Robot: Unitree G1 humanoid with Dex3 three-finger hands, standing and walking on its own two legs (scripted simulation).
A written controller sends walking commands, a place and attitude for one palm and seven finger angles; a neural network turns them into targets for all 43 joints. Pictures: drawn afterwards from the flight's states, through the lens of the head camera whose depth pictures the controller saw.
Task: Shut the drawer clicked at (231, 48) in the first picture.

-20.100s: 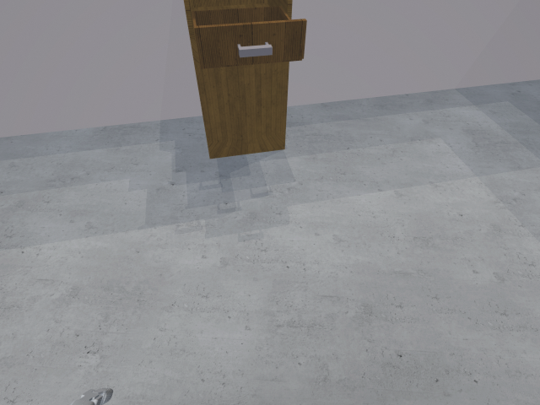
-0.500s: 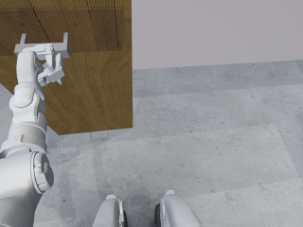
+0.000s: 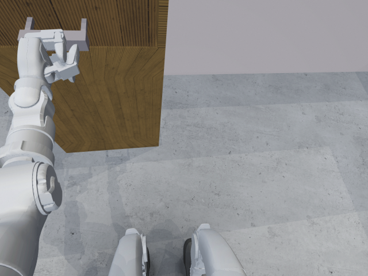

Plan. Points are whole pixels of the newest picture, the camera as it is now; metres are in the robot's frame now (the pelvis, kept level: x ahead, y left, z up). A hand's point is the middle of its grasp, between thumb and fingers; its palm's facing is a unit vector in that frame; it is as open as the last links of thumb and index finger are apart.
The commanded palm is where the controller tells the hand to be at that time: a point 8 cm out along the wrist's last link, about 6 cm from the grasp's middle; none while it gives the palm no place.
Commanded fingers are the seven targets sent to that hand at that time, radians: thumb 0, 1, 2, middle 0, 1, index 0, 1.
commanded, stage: pull the fist back off the drawer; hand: left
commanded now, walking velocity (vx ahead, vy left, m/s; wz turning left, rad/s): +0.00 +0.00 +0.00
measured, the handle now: (56, 31) +0.61 +0.22 +0.08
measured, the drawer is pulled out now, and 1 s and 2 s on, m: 0.00 0.00 0.00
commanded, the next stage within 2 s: draw the hand back to the body in 0.60 s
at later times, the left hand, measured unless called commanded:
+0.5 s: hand (74, 65) +0.52 +0.18 +0.08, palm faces +0.07 -1.00 -0.02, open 3.2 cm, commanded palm +0.49 +0.22 +0.08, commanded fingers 0.00 0.90 0.90 -1.40 -1.60 -1.40 -1.60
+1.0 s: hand (48, 82) +0.44 +0.19 +0.12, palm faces +0.08 -1.00 -0.03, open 3.3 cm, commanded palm +0.41 +0.24 +0.13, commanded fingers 0.00 0.90 0.90 -1.40 -1.60 -1.40 -1.60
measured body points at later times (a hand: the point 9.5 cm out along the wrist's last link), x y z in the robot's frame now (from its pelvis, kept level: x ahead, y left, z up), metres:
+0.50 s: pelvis +0.02 +0.00 +0.02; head +0.15 +0.01 +0.45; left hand +0.51 +0.23 +0.08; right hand +0.02 -0.26 -0.10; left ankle +0.05 +0.09 -0.64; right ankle +0.04 -0.12 -0.64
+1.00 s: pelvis +0.07 +0.00 +0.05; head +0.14 +0.00 +0.50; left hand +0.43 +0.25 +0.13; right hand +0.16 -0.25 -0.06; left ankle +0.05 +0.09 -0.64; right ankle +0.04 -0.12 -0.64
